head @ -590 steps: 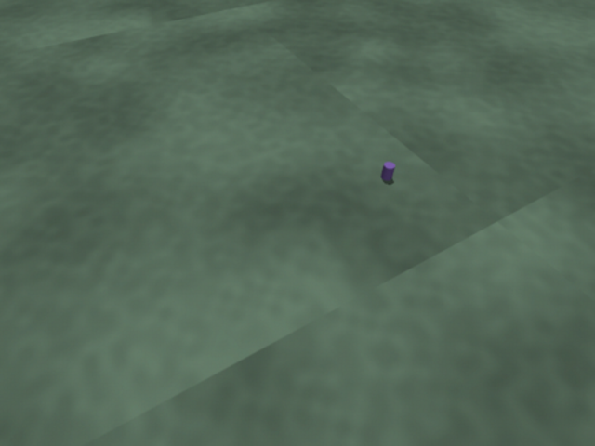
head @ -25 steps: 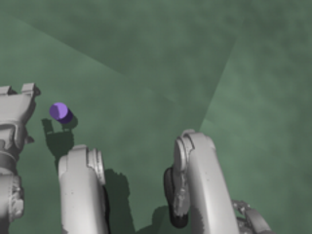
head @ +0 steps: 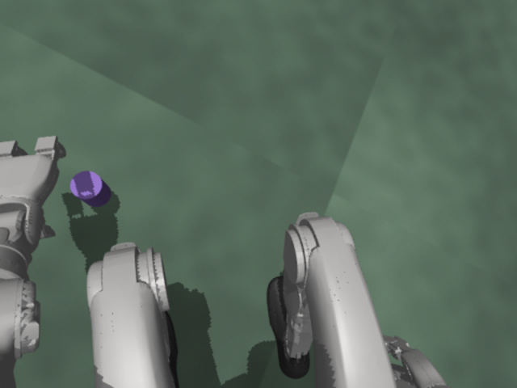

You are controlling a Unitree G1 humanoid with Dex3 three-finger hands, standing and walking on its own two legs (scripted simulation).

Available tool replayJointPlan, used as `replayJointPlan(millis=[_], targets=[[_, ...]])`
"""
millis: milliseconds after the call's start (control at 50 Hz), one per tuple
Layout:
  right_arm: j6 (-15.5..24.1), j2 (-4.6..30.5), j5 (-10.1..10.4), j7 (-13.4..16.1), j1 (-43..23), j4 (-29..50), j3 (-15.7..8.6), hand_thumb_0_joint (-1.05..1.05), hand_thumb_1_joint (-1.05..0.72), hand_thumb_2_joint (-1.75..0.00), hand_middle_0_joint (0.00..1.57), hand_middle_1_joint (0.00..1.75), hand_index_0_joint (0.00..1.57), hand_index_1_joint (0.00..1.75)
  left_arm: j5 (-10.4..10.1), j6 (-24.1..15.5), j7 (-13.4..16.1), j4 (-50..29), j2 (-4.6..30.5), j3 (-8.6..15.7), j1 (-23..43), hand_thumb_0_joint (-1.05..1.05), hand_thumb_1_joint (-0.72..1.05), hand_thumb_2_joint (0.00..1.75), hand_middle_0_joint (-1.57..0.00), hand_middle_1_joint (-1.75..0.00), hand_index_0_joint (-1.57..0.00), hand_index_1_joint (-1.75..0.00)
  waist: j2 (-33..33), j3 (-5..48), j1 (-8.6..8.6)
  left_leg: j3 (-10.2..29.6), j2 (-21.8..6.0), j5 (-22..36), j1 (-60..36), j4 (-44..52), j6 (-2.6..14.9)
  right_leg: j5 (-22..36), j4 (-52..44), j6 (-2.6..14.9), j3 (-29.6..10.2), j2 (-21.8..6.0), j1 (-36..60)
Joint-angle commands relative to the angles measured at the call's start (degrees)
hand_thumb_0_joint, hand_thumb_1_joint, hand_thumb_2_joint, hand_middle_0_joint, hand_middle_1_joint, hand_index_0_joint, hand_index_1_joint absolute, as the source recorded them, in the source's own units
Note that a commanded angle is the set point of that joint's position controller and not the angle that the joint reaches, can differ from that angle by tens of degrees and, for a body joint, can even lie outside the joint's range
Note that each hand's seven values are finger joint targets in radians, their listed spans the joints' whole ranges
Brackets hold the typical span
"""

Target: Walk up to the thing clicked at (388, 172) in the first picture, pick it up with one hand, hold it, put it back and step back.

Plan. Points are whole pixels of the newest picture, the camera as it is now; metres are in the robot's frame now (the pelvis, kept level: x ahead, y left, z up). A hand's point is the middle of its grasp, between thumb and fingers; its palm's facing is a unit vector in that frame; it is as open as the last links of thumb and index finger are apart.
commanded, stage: approach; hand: left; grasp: from above
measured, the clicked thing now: (92, 189) +0.46 +0.24 -0.29
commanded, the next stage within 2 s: close in in 0.58 s
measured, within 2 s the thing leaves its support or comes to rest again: neither
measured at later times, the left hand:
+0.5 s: hand (80, 175) +0.45 +0.23 -0.18, palm faces -0.47 -0.07 -0.88, open 14.1 cm
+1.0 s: hand (79, 182) +0.45 +0.24 -0.19, palm faces -0.45 -0.07 -0.89, open 14.0 cm
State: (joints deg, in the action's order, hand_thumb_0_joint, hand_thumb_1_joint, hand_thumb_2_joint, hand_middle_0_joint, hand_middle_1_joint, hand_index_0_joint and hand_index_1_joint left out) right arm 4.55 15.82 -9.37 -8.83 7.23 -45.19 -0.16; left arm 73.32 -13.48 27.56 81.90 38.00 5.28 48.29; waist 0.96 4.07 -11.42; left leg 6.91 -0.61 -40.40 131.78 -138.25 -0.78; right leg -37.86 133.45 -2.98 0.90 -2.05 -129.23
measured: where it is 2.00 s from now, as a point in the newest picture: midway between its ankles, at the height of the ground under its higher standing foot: (229, 361)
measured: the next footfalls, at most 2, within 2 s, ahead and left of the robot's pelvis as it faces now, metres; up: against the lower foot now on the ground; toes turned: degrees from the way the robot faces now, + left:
none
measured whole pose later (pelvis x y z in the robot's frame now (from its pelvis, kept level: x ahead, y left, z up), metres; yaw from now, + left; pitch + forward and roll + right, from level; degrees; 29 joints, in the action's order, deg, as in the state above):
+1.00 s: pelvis +0.00 +0.00 -0.01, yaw -1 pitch +33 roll -7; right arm 8.0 17.5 -11.4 -10.8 5.5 -44.4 2.1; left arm 74.8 -9.3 32.1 93.7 36.4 4.2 57.1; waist 1.5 2.8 -16.0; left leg 8.0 -0.5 -40.2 132.7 -139.7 -1.2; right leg -37.2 134.3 -2.8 1.6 -1.6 -130.1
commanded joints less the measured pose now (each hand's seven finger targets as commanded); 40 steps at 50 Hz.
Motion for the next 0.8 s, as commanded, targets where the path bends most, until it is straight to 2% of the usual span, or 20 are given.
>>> replayJointPlan(millis=[0, 40, 180, 200, 280, 320, 400, 420, 460, 480, 560, 580, 600, 620, 640, 680, 700, 720, 760, 780], targets=[[0.99, 13.82, 0.46, 0.83, 11.62, 0.53, -4.73, 0.00, -0.90, -0.90, 0.20, 0.30, 0.20, 0.30, -1.06, -0.52, 2.80, -9.34, 7.43, -2.23, 21.62, 0.00, -0.56, 1.02, -0.07, -1.04, -0.07, -1.04, -15.07, 37.09, -3.45, -4.85, 1.53, 7.41, -30.14, 15.73, 2.43, 8.22, -13.41, 4.36, 7.46, 2.17, 15.08], [1.22, 13.96, 0.28, 0.84, 12.21, 0.22, -4.59, 0.00, -0.91, -0.90, 0.20, 0.30, 0.20, 0.30, -0.72, 0.12, 3.77, -8.16, 5.41, -3.52, 25.27, 0.00, -0.55, 1.00, -0.07, -1.05, -0.07, -1.05, -16.80, 36.80, -4.83, -4.26, 1.41, 7.18, -30.92, 16.64, 2.12, 8.23, -12.98, 4.23, 7.91, 2.11, 13.59], [1.43, 14.30, -0.84, -0.13, 12.98, 0.68, -3.04, 0.00, -0.91, -0.90, 0.20, 0.30, 0.20, 0.30, 1.25, 6.57, 7.00, -1.13, 9.30, -0.23, 28.21, 0.00, -0.56, 1.01, -0.07, -1.05, -0.07, -1.04, -19.09, 38.63, -5.13, -5.80, 1.48, 11.05, -31.89, 15.86, 1.97, 12.62, -12.68, 4.59, 7.48, 2.08, 16.50], [1.22, 14.56, -0.52, -0.17, 12.61, 0.96, -2.98, 0.00, -0.91, -0.90, 0.20, 0.30, 0.20, 0.30, 0.76, 7.37, 7.23, -1.18, 10.71, 1.11, 27.57, 0.00, -0.56, 1.02, -0.07, -1.04, -0.07, -1.04, -20.11, 39.24, -3.99, -5.77, 1.61, 11.33, -31.09, 16.80, 1.95, 12.75, -12.73, 4.77, 7.39, 1.97, 17.02], [1.46, 14.20, -0.61, -1.37, 12.77, 1.35, -1.58, 0.00, -0.90, -0.90, 0.20, 0.30, 0.20, 0.30, -0.83, 10.09, 5.39, 3.29, 10.36, 0.79, 25.41, 0.00, -0.55, 1.00, -0.07, -1.04, -0.07, -1.04, -14.57, 37.24, -5.09, -6.73, 1.76, 11.36, -25.66, 14.19, 2.98, 14.11, -13.46, 4.53, 6.79, 2.37, 20.83], [1.42, 14.10, 0.14, -1.58, 12.03, 2.23, -1.53, 0.00, -0.90, -0.90, 0.20, 0.30, 0.20, 0.30, -2.66, 11.09, 4.02, 5.89, 10.66, 1.62, 18.72, 0.00, -0.55, 1.00, -0.07, -1.05, -0.07, -1.04, -12.91, 36.95, -2.70, -7.25, 2.03, 11.05, -22.89, 14.78, 3.43, 13.56, -14.14, 4.21, 6.18, 2.55, 23.78], [1.21, 13.36, 0.99, -1.81, 11.53, 2.86, -1.70, 0.00, -0.90, -0.90, 0.20, 0.30, 0.20, 0.30, -5.16, 10.41, 0.67, 1.99, 11.01, 1.75, 14.21, 0.00, -0.55, 0.99, -0.06, -1.05, -0.07, -1.04, -9.21, 36.24, -1.80, -7.48, 1.98, 10.45, -19.69, 14.28, 3.98, 13.21, -14.56, 3.65, 5.47, 2.79, 27.68], [1.09, 13.43, 1.11, -1.80, 11.79, 2.55, -2.17, 0.00, -0.91, -0.90, 0.20, 0.30, 0.20, 0.30, -6.34, 9.53, 0.01, 0.19, 11.19, 2.62, 14.11, 0.00, -0.55, 0.99, -0.07, -1.05, -0.07, -1.04, -7.96, 36.81, -1.39, -7.39, 1.92, 9.86, -18.73, 13.95, 4.10, 12.52, -14.91, 3.54, 5.33, 2.67, 28.18], [1.08, 13.50, 1.37, -1.84, 12.58, 2.26, -2.68, 0.00, -0.91, -0.90, 0.20, 0.30, 0.20, 0.30, -6.96, 7.33, -0.98, -4.68, 11.67, 3.10, 14.66, 0.00, -0.56, 0.99, -0.06, -1.05, -0.07, -1.04, -8.45, 37.97, -0.87, -7.16, 1.95, 8.97, -19.18, 14.05, 3.84, 11.20, -14.94, 3.71, 5.24, 2.50, 28.37], [1.10, 13.58, 1.26, -1.83, 12.91, 2.40, -3.20, 0.00, -0.91, -0.90, 0.20, 0.30, 0.20, 0.30, -6.58, 5.98, -1.25, -7.83, 12.24, 2.90, 15.76, 0.00, -0.56, 0.99, -0.06, -1.06, -0.07, -1.05, -9.36, 38.78, -1.32, -7.15, 1.91, 9.05, -19.95, 13.69, 3.70, 11.37, -14.83, 3.78, 5.16, 2.52, 28.81], [1.07, 13.73, 1.61, -1.16, 13.51, 2.08, -5.09, 0.00, -0.91, -0.90, 0.20, 0.30, 0.20, 0.30, -6.28, 1.29, -0.88, -15.27, 7.92, -0.34, 17.61, 0.00, -0.58, 1.01, -0.07, -1.04, -0.06, -1.05, -12.19, 40.73, -2.22, -6.40, 1.70, 7.74, -24.21, 14.36, 2.70, 9.62, -15.07, 4.58, 5.56, 2.59, 25.21], [1.04, 13.87, 1.64, -0.78, 13.63, 1.79, -5.55, 0.00, -0.91, -0.90, 0.20, 0.30, 0.20, 0.30, -5.73, 0.60, 0.00, -16.94, 8.66, 0.12, 18.27, 0.00, -0.58, 1.01, -0.07, -1.04, -0.07, -1.05, -12.29, 40.48, -1.91, -6.39, 1.72, 7.45, -24.90, 14.34, 2.58, 9.12, -15.41, 4.63, 5.31, 2.47, 23.77], [1.06, 13.75, 1.37, -0.62, 14.27, 1.58, -5.70, 0.00, -0.91, -0.90, 0.20, 0.30, 0.20, 0.30, -4.94, 0.34, 0.72, -16.52, 7.71, -0.45, 19.22, 0.00, -0.56, 1.01, -0.08, -1.03, -0.08, -1.03, -12.68, 39.66, -2.97, -6.28, 1.68, 7.37, -25.71, 14.41, 2.40, 8.96, -15.36, 4.69, 5.52, 2.36, 22.67], [1.03, 13.47, 1.29, -0.45, 14.12, 1.16, -5.99, 0.00, -0.91, -0.90, 0.20, 0.30, 0.20, 0.30, -4.49, 0.24, 1.34, -16.42, 6.11, -1.63, 20.23, 0.00, -0.56, 1.02, -0.08, -1.03, -0.08, -1.03, -13.13, 39.70, -3.00, -6.41, 1.62, 7.28, -26.63, 14.69, 2.25, 8.94, -15.53, 4.78, 5.44, 2.47, 21.76], [1.06, 13.42, 1.15, -0.19, 14.25, 0.68, -6.13, 0.00, -0.91, -0.90, 0.20, 0.30, 0.20, 0.30, -4.15, 0.20, 1.96, -16.28, 4.59, -2.78, 23.60, 0.00, -0.56, 1.05, -0.10, -1.03, -0.09, -1.04, -13.42, 39.39, -4.32, -5.95, 1.58, 6.81, -27.53, 14.66, 2.18, 8.45, -15.45, 4.86, 5.76, 2.49, 19.40], [1.39, 13.39, 0.65, 0.09, 14.49, -0.49, -5.49, 0.00, -0.91, -0.90, 0.20, 0.30, 0.20, 0.30, -2.78, 0.77, 3.29, -9.82, 3.23, -4.25, 25.00, 0.00, -0.56, 1.03, -0.08, -1.03, -0.08, -1.03, -13.03, 35.17, -5.52, -5.77, 1.71, 5.46, -26.63, 14.90, 2.14, 6.84, -15.77, 4.80, 6.39, 2.42, 17.00], [1.46, 13.67, 0.54, 0.26, 14.15, -0.86, -5.23, 0.00, -0.91, -0.90, 0.20, 0.30, 0.20, 0.30, -2.46, 1.17, 3.97, -6.91, 4.24, -3.84, 25.19, 0.00, -0.55, 1.00, -0.07, -1.02, -0.08, -1.01, -11.38, 34.35, -5.27, -5.54, 1.67, 4.91, -25.72, 14.64, 2.26, 6.12, -15.88, 4.81, 6.56, 2.47, 16.10], [1.76, 13.95, 0.20, 0.28, 14.38, -1.27, -4.64, 0.00, -0.91, -0.90, 0.20, 0.30, 0.20, 0.30, -1.21, 1.50, 4.47, -3.19, 4.59, -3.82, 26.87, 0.00, -0.53, 1.01, -0.09, -1.01, -0.09, -1.01, -10.35, 32.50, -6.40, -5.22, 1.79, 4.26, -25.04, 14.25, 2.40, 5.42, -15.08, 4.68, 7.21, 2.32, 14.66], [2.16, 14.10, -0.33, 0.07, 13.83, -1.77, -3.90, 0.00, -0.90, -0.90, 0.20, 0.30, 0.20, 0.30, -0.52, 2.01, 4.89, 0.36, 4.54, -3.80, 25.42, 0.00, -0.52, 1.02, -0.10, -1.03, -0.10, -1.02, -12.58, 32.30, -5.77, -5.38, 1.90, 6.10, -26.67, 14.40, 2.24, 7.11, -14.14, 4.45, 7.68, 2.28, 15.09], [2.40, 14.29, -0.60, -0.10, 13.10, -1.70, -3.68, 0.00, -0.90, -0.90, 0.20, 0.30, 0.20, 0.30, -0.41, 2.20, 5.34, 1.75, 6.50, -2.70, 25.48, 0.00, -0.50, 1.02, -0.10, -1.04, -0.11, -1.03, -12.14, 32.72, -4.95, -5.44, 2.02, 5.31, -25.96, 14.42, 2.22, 6.33, -14.10, 4.53, 7.79, 2.32, 15.09]])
